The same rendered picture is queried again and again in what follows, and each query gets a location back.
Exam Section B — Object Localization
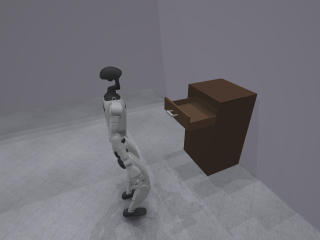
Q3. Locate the drawer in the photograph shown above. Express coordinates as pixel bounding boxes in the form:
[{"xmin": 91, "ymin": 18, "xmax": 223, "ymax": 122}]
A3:
[{"xmin": 164, "ymin": 96, "xmax": 217, "ymax": 132}]

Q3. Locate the right robot hand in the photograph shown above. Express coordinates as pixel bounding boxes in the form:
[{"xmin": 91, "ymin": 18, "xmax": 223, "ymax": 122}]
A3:
[{"xmin": 127, "ymin": 165, "xmax": 145, "ymax": 185}]

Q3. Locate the right robot upper arm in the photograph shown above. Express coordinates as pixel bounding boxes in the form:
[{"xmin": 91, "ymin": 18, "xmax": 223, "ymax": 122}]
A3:
[{"xmin": 108, "ymin": 101, "xmax": 123, "ymax": 143}]

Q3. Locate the right robot thigh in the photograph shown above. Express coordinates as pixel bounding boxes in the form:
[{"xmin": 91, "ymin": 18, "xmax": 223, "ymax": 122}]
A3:
[{"xmin": 117, "ymin": 152, "xmax": 150, "ymax": 189}]

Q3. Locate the handle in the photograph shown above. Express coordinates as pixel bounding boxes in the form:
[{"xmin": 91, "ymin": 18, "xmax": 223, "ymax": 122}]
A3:
[{"xmin": 166, "ymin": 110, "xmax": 178, "ymax": 118}]

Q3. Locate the robot right forearm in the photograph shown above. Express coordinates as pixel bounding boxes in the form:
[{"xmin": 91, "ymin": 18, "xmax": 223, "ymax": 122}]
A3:
[{"xmin": 111, "ymin": 135, "xmax": 134, "ymax": 169}]

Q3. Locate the robot torso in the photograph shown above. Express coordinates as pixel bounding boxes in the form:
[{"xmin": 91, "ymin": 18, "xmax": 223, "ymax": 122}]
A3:
[{"xmin": 103, "ymin": 96, "xmax": 129, "ymax": 159}]

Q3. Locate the cabinet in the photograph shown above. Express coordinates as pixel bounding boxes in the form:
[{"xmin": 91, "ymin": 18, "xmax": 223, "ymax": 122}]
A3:
[{"xmin": 183, "ymin": 78, "xmax": 257, "ymax": 176}]

